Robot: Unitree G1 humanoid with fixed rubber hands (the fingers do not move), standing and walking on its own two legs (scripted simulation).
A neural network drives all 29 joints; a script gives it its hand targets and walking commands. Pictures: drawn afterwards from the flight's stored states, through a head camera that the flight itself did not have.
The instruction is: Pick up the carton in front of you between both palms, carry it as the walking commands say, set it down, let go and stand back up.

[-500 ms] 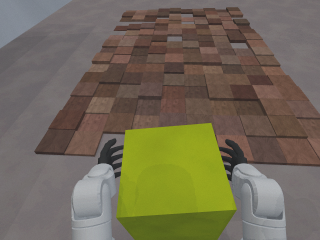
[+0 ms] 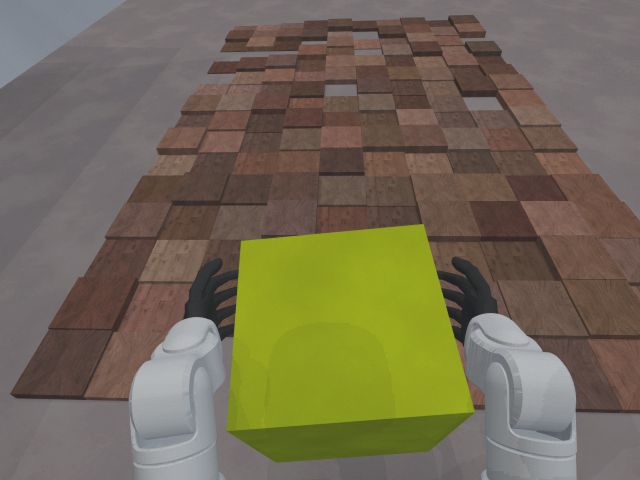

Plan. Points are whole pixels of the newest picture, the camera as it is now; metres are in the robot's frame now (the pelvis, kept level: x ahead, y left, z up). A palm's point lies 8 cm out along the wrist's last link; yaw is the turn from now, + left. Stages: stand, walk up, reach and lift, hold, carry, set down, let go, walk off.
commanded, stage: carry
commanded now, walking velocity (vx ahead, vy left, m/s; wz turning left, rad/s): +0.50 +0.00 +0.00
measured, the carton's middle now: (342, 354) +0.28 +0.00 +0.03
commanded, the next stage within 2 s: none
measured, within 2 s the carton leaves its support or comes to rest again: neither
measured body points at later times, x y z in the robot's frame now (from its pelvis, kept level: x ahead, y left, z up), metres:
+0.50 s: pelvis +0.32 +0.01 +0.00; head +0.36 +0.02 +0.45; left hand +0.72 +0.16 +0.17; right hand +0.72 -0.14 +0.17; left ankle +0.37 +0.11 -0.72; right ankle +0.15 -0.09 -0.70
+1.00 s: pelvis +0.66 -0.01 +0.04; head +0.77 +0.00 +0.47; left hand +1.04 +0.18 +0.16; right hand +1.07 -0.12 +0.16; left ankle +0.61 +0.11 -0.59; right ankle +0.64 -0.09 -0.70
